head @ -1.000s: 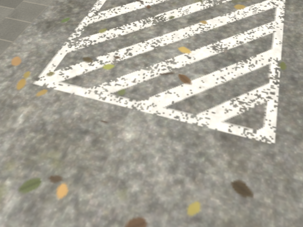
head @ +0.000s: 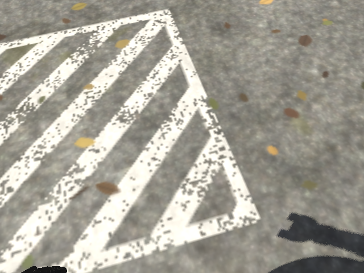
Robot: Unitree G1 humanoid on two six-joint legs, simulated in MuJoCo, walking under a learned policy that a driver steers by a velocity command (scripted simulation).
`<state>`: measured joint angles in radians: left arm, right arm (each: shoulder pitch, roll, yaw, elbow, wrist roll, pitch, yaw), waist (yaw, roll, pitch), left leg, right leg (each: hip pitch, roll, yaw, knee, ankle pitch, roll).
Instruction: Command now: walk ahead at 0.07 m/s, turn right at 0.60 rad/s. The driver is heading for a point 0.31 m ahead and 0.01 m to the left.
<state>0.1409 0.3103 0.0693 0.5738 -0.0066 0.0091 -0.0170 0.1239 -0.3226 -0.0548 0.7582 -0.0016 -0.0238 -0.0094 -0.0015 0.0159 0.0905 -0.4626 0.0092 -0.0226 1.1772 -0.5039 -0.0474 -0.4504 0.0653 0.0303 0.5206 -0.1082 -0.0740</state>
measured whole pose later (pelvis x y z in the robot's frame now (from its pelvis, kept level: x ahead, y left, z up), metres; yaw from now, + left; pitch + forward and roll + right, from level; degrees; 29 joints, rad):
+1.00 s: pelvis +0.05 +0.01 +0.01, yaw -17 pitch -2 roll +1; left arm 0.19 0.22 0.02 0.75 0.02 0.01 0.01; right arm 0.20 -0.28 -0.03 0.87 -0.01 0.00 -0.02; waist -0.03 0.01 0.03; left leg -0.20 0.05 -0.02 0.47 -0.25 -0.07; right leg -0.18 0.03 0.06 0.51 -0.31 -0.02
